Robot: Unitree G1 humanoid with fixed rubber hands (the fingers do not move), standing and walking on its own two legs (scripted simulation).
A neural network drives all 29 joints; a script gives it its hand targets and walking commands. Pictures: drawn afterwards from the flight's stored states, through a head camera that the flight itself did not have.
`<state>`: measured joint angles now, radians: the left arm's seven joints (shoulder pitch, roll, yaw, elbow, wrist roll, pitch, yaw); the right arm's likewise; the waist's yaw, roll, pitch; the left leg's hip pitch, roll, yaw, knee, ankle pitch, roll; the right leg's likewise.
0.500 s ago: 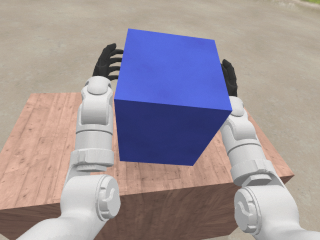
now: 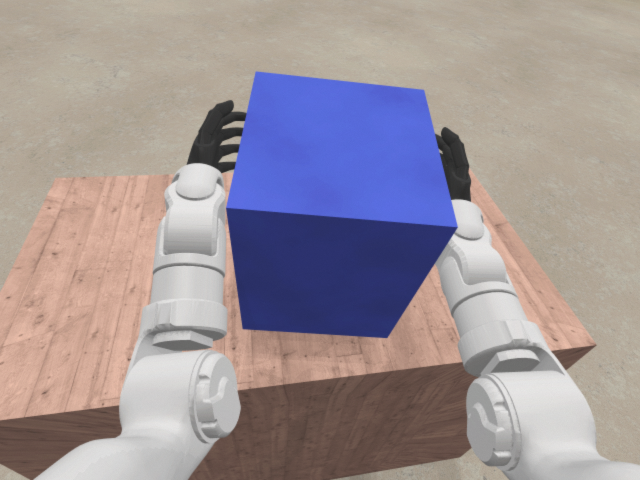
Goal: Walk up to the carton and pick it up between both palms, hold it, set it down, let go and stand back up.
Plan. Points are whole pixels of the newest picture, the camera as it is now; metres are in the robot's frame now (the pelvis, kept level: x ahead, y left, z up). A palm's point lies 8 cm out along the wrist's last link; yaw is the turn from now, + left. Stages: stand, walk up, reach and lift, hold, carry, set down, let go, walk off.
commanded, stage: set down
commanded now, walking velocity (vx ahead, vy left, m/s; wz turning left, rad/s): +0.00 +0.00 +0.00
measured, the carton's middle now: (327, 217) +0.40 +0.00 +0.14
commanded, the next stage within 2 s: none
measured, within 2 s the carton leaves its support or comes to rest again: neither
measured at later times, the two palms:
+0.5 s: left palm (211, 183) +0.43 +0.14 +0.17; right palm (445, 204) +0.40 -0.15 +0.17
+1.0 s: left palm (219, 197) +0.45 +0.14 +0.13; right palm (436, 219) +0.41 -0.15 +0.13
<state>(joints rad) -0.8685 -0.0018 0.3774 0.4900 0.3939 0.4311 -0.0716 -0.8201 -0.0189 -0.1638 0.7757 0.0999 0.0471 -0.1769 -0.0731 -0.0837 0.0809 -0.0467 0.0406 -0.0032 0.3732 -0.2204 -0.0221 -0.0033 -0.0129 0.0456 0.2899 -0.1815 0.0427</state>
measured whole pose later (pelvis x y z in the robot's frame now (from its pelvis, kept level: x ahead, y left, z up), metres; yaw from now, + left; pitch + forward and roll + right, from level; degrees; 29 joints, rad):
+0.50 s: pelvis +0.00 +0.00 +0.00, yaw +0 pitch -6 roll -1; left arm -0.86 0.00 0.43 0.61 0.39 0.33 -0.09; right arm -0.81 0.03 -0.24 0.80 -0.01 0.03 -0.17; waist -0.07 -0.09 0.08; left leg -0.05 0.04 0.00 0.37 -0.22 -0.02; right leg -0.01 -0.01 0.05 0.29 -0.19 0.04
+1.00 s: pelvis +0.02 +0.00 +0.00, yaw +0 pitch -4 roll -1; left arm -0.86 0.00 0.48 0.69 0.39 0.25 -0.12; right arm -0.77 0.08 -0.32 0.77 -0.12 0.01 -0.16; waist -0.07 -0.09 0.12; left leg -0.05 0.04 0.00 0.35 -0.23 -0.02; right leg -0.02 -0.02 0.05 0.29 -0.20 0.05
